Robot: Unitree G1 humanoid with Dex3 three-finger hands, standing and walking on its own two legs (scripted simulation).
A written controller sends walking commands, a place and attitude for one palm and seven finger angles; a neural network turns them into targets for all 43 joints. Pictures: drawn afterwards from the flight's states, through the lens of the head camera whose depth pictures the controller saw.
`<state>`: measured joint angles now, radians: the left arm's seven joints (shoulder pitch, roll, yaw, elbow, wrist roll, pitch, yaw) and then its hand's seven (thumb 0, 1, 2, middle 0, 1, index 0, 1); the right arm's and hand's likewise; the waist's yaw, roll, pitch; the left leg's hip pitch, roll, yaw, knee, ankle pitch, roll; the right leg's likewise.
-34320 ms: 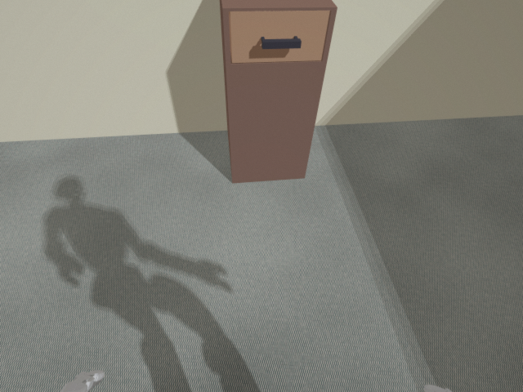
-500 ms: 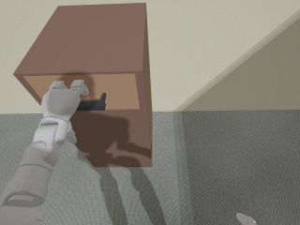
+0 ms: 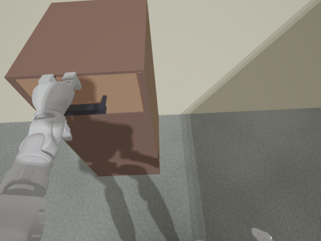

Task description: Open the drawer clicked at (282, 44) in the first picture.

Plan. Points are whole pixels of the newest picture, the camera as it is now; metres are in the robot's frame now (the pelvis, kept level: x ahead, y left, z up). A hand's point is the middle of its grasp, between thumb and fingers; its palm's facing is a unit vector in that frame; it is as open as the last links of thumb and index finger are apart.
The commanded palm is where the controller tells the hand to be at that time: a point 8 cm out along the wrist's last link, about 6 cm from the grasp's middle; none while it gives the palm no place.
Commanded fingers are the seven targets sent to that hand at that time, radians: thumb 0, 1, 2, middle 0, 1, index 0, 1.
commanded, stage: re-aim the fingers above the handle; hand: left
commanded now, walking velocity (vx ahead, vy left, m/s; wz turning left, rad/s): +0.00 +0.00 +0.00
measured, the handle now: (84, 104) +0.50 +0.27 +0.00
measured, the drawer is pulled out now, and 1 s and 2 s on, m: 0.00 0.00 0.00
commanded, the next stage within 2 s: lower the fingers behind the handle in 0.94 s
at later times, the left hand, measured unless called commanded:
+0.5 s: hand (50, 108) +0.42 +0.32 +0.07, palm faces +0.01 +0.07 -1.00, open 13.8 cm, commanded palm +0.39 +0.28 +0.12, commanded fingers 0.00 -0.50 0.30 -0.30 -1.20 -0.30 -1.20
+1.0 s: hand (48, 116) +0.40 +0.32 +0.06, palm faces -0.14 +0.05 -0.99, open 13.9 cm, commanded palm +0.39 +0.28 +0.12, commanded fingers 0.00 -0.50 0.30 -0.30 -1.20 -0.30 -1.20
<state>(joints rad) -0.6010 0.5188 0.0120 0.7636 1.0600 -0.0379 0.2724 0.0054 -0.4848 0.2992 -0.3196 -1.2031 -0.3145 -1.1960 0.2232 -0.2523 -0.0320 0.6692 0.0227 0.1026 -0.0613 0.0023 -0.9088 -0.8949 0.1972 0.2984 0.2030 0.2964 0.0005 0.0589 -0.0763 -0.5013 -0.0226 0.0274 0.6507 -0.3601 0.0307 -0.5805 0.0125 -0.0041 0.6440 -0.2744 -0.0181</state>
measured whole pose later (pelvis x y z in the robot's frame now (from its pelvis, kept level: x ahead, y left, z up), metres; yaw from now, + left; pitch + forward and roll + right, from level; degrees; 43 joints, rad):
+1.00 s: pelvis +0.01 +0.01 +0.00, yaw +1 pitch +12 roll +0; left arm -0.58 0.53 -0.07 0.79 0.98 0.17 0.12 0.00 -0.48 0.30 -0.31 -1.20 -0.31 -1.19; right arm 0.24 -0.26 -0.01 0.66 0.04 0.14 -0.05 0.00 -0.91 -0.89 0.20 0.30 0.20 0.30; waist 0.02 0.10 -0.10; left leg -0.46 -0.03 0.01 0.61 -0.35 0.04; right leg -0.53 0.00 -0.02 0.59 -0.27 0.00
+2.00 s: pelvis +0.00 +0.00 -0.01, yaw +1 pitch +16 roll +0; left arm -0.61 0.45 -0.03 0.86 1.08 -0.06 0.35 0.00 -0.49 0.30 -0.31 -1.25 -0.31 -1.26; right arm 0.28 -0.26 -0.05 0.67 0.01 0.11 -0.03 0.00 -0.91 -0.89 0.20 0.30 0.20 0.30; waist -0.01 0.05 -0.13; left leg -0.64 -0.02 0.01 0.77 -0.40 0.03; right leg -0.71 0.01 -0.02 0.74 -0.31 -0.02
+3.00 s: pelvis -0.03 +0.00 -0.03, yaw +1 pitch +19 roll -1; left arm -0.79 0.50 -0.08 0.98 1.06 -0.05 0.31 0.00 -0.49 0.30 -0.34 -1.29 -0.34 -1.40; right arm 0.33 -0.27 -0.02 0.65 0.03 0.09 -0.05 0.00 -0.91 -0.89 0.20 0.30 0.20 0.30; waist -0.04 0.05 -0.14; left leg -0.81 -0.03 0.00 0.89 -0.41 0.04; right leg -0.86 0.00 -0.03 0.84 -0.30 -0.02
